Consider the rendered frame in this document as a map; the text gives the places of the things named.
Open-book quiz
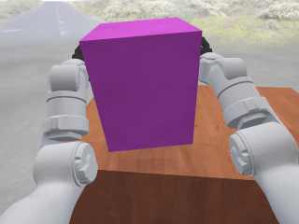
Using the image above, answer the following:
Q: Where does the right robot upper arm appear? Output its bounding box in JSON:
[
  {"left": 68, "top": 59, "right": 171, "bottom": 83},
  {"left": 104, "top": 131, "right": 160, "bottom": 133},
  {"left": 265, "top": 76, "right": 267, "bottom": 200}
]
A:
[{"left": 229, "top": 121, "right": 299, "bottom": 224}]

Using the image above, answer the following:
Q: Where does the pedestal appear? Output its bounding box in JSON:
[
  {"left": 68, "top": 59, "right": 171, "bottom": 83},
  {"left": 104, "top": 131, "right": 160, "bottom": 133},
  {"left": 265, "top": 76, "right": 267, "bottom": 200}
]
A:
[{"left": 65, "top": 85, "right": 299, "bottom": 224}]

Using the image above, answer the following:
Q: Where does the left robot upper arm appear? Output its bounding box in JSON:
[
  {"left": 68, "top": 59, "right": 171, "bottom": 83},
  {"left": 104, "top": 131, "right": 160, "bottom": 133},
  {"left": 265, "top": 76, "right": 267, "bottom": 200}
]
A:
[{"left": 0, "top": 141, "right": 98, "bottom": 224}]

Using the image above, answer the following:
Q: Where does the robot right hand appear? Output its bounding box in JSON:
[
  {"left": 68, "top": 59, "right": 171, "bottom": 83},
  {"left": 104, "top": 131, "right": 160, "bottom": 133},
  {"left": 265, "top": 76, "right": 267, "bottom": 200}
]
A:
[{"left": 200, "top": 36, "right": 212, "bottom": 56}]

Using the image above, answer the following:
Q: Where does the robot right forearm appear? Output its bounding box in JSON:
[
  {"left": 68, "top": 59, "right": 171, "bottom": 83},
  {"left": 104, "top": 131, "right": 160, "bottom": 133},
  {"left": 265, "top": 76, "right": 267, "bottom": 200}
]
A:
[{"left": 198, "top": 52, "right": 299, "bottom": 161}]

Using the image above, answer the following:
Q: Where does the robot left hand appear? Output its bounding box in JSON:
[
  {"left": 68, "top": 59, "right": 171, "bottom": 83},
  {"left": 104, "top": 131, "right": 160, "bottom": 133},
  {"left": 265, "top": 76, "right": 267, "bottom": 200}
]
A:
[{"left": 72, "top": 45, "right": 90, "bottom": 81}]

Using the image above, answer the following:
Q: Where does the robot left forearm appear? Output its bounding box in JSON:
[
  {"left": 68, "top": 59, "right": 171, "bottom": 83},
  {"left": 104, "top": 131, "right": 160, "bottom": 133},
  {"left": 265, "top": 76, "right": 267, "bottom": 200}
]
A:
[{"left": 33, "top": 59, "right": 90, "bottom": 180}]

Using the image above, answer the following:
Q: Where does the carton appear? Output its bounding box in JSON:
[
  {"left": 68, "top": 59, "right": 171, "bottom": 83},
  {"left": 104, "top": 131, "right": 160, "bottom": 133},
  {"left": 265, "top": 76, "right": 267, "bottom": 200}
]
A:
[{"left": 79, "top": 17, "right": 203, "bottom": 152}]

